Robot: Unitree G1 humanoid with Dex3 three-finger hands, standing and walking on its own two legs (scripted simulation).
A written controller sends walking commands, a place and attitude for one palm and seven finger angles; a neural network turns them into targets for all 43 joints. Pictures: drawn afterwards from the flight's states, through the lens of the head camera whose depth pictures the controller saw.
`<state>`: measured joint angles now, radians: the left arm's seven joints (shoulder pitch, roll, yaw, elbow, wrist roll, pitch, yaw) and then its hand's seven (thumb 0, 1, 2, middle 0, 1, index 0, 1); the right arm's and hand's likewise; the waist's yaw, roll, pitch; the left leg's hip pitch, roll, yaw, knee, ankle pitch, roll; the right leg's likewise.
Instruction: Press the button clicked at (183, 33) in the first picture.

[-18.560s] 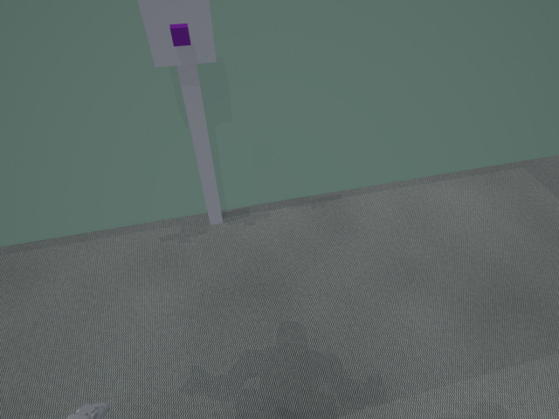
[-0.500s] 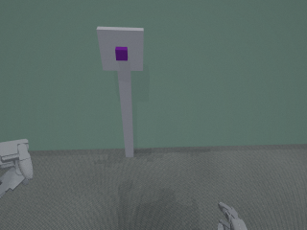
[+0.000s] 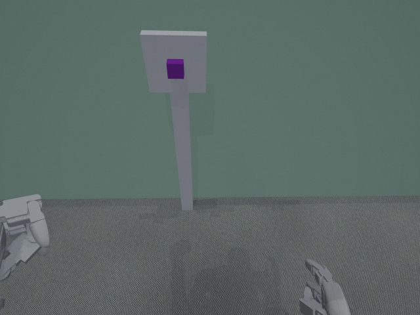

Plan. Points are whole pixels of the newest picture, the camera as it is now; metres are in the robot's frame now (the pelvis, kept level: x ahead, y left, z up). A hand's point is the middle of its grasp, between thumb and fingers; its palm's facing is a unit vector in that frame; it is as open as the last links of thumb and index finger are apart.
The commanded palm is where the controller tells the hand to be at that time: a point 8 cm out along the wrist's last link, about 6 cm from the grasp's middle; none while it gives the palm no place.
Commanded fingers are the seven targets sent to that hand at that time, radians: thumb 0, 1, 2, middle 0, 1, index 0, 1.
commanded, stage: let the arm hang, fingers relaxed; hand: left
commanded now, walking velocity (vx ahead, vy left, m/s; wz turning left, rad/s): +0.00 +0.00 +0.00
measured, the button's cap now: (175, 68) +0.74 +0.15 +0.10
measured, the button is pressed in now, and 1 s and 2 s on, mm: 0 0 0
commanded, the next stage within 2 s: stand and wait in 1.12 s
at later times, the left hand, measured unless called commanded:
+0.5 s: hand out of the picture -0.07 +0.20 -0.18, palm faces +0.07 -0.97 -0.23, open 4.5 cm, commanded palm none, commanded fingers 0.00 0.90 0.90 -0.38 -0.50 -0.38 -0.50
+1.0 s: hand out of the picture -0.03 +0.16 -0.18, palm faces +0.09 -0.98 -0.16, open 7.3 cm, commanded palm none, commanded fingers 0.00 0.90 0.90 -0.20 -0.30 -0.20 -0.30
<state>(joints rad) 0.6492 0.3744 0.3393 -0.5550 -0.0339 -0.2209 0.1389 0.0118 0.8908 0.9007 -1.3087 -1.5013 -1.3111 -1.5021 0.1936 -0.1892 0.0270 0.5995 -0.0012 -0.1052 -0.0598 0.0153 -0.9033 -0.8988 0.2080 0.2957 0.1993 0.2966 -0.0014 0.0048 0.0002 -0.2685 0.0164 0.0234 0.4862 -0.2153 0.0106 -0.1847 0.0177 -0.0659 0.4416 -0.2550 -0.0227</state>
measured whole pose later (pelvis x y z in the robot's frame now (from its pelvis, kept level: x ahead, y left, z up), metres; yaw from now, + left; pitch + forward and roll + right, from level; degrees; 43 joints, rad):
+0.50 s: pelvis -0.02 +0.00 +0.00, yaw +3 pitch -2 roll -1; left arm 0.34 0.22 0.02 1.10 0.01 0.03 0.02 0.01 0.91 0.90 -0.71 -0.89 -0.71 -0.89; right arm 0.32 -0.17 0.01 1.07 -0.02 0.04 -0.02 0.01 -0.91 -0.90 0.20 0.29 0.19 0.30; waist 0.01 0.00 0.08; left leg -0.28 0.00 -0.02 0.48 -0.17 0.02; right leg -0.18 0.00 -0.12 0.43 -0.23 -0.03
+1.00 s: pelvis -0.02 +0.00 +0.00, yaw +2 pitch -2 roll +0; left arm 0.29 0.10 0.02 1.13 0.01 0.00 0.03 0.00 0.91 0.90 -0.21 -0.31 -0.21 -0.31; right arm 0.32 -0.10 0.00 1.11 -0.02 0.01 -0.03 0.01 -0.91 -0.90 0.20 0.29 0.20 0.30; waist -0.01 0.02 0.03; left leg -0.25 -0.01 0.00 0.44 -0.16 0.02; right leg -0.18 -0.01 -0.09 0.45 -0.24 -0.02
